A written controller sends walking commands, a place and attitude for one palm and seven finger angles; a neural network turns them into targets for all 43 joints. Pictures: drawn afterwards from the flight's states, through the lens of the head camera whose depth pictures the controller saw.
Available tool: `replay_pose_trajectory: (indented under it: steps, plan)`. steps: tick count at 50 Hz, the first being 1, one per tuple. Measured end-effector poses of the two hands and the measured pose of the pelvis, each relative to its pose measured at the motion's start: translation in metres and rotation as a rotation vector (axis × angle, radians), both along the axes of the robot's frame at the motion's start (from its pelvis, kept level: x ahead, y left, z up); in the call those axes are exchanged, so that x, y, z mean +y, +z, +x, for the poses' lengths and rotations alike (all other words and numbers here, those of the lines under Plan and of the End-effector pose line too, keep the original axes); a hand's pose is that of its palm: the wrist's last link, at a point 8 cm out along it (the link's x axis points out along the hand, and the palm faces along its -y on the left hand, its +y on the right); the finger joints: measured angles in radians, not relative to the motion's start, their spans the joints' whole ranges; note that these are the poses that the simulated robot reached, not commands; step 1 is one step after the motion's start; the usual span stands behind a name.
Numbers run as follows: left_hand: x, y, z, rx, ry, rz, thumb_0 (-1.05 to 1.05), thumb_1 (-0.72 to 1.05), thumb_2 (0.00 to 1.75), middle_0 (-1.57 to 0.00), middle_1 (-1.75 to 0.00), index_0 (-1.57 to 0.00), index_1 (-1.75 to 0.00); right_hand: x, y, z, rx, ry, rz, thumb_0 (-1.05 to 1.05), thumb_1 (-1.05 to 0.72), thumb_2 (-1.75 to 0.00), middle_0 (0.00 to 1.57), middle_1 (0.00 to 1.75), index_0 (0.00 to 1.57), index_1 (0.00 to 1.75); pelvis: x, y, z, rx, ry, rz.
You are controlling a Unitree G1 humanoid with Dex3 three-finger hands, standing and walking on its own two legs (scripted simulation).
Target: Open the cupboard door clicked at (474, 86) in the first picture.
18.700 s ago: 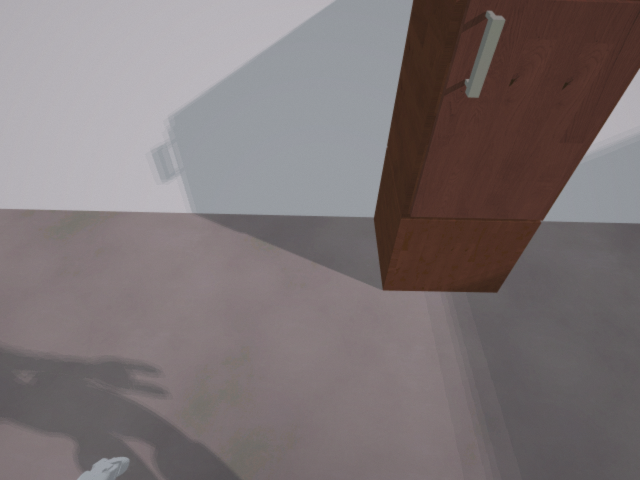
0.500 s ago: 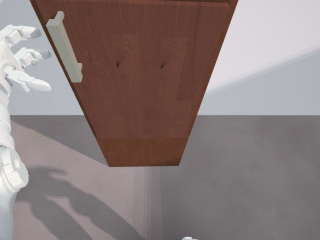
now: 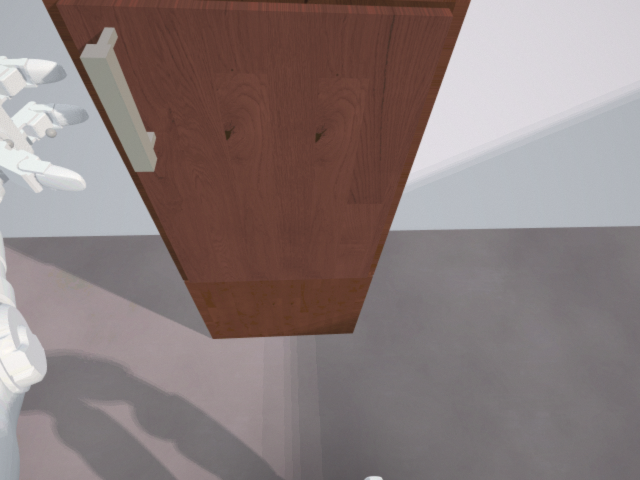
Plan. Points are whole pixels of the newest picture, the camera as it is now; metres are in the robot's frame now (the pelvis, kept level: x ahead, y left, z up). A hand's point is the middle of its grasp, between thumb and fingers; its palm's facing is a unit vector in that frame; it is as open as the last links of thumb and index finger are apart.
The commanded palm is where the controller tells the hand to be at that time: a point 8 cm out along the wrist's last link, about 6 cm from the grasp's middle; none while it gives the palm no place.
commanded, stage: move the hooked fingers beside the handle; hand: left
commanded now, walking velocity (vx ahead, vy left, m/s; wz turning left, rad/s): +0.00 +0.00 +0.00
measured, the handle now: (128, 104) +0.52 +0.22 +0.16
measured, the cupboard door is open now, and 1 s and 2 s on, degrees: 0 0 0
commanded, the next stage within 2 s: slide the fingers in behind the handle in 0.02 s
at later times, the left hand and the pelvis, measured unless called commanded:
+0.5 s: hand (77, 129) +0.47 +0.26 +0.17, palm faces +0.00 -1.00 -0.01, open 14.0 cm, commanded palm +0.44 +0.30 +0.16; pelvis +0.00 +0.00 +0.00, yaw +0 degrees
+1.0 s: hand (112, 129) +0.47 +0.22 +0.17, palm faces +0.01 -1.00 -0.03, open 14.0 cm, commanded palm +0.44 +0.26 +0.16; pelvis -0.01 -0.01 +0.00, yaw +0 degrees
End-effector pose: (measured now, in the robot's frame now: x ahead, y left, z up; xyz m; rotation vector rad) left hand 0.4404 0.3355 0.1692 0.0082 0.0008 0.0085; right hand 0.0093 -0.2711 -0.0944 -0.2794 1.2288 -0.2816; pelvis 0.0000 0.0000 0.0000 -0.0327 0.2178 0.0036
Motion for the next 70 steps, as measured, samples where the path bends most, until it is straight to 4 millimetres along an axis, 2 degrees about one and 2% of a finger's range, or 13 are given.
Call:
replay_pose_trajectory:
  steps: [8, 14, 30, 40, 49, 56, 70]
  plan:
    - [-0.005, 0.003, 0.004, -0.008, 0.011, -0.009, -0.01, -0.50, 0.30, -0.30, -1.20, -0.30, -1.20, 0.006, 0.001, 0.031, -0.093, 0.029, 0.010, 0.01, -0.91, -0.90, 0.21, 0.30, 0.20, 0.30, 0.002, 0.000, 0.002, -0.005, -0.001, 0.000]
    - [-0.009, 0.002, 0.004, 0.009, 0.005, 0.007, -0.01, -0.50, 0.30, -0.30, -1.20, -0.29, -1.20, 0.010, 0.000, 0.041, -0.111, 0.048, 0.026, 0.01, -0.91, -0.90, 0.21, 0.30, 0.20, 0.30, 0.002, 0.000, 0.003, -0.006, 0.003, 0.000]
    - [-0.032, 0.000, 0.004, -0.004, 0.008, -0.002, -0.01, -0.50, 0.30, -0.30, -1.20, -0.29, -1.21, 0.006, -0.003, 0.029, -0.092, 0.029, 0.037, 0.01, -0.91, -0.90, 0.21, 0.30, 0.20, 0.30, -0.002, 0.002, 0.003, -0.023, 0.000, 0.004]
    - [-0.053, 0.000, 0.004, 0.005, 0.000, -0.007, -0.01, -0.50, 0.30, -0.30, -1.20, -0.29, -1.21, 0.003, -0.004, 0.030, -0.120, 0.033, 0.039, 0.01, -0.91, -0.90, 0.21, 0.30, 0.20, 0.30, -0.006, 0.002, -0.001, -0.039, 0.004, 0.008]
    - [-0.060, 0.002, 0.004, -0.006, 0.012, 0.023, -0.01, -0.50, 0.30, -0.31, -1.20, -0.30, -1.22, 0.000, -0.004, 0.026, -0.124, 0.034, 0.041, 0.01, -0.91, -0.90, 0.21, 0.30, 0.20, 0.30, -0.010, 0.002, -0.005, -0.039, 0.002, 0.012]
    - [-0.080, 0.002, 0.007, -0.007, -0.018, -0.011, -0.01, -0.50, 0.30, -0.31, -1.20, -0.30, -1.21, -0.001, -0.006, 0.023, -0.123, 0.030, 0.045, 0.01, -0.91, -0.90, 0.21, 0.30, 0.20, 0.30, -0.010, 0.003, -0.005, -0.045, 0.003, 0.013]
    - [-0.093, -0.001, 0.006, 0.000, 0.012, 0.002, -0.01, -0.50, 0.30, -0.31, -1.20, -0.30, -1.21, 0.000, -0.007, 0.020, -0.140, 0.027, 0.059, 0.01, -0.91, -0.90, 0.21, 0.30, 0.20, 0.30, -0.012, 0.003, -0.009, -0.054, 0.000, 0.017]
